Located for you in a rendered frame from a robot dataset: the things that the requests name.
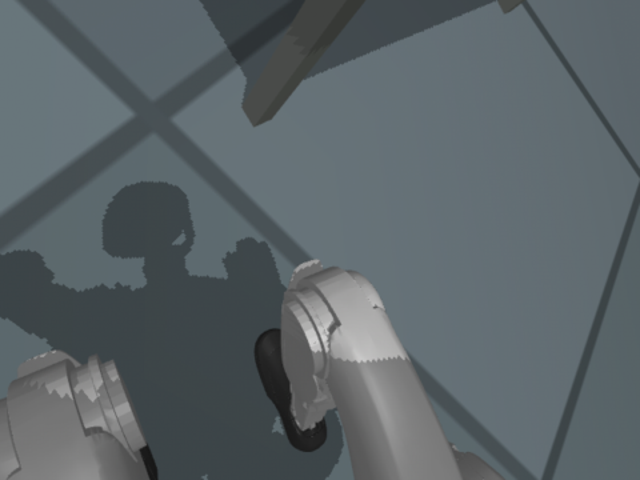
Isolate left robot foot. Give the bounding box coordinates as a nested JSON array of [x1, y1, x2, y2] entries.
[[139, 441, 158, 480]]

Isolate right robot foot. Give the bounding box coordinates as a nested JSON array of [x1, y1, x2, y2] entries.
[[254, 328, 327, 452]]

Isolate right robot hand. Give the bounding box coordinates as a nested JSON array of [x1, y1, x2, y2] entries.
[[449, 442, 506, 480]]

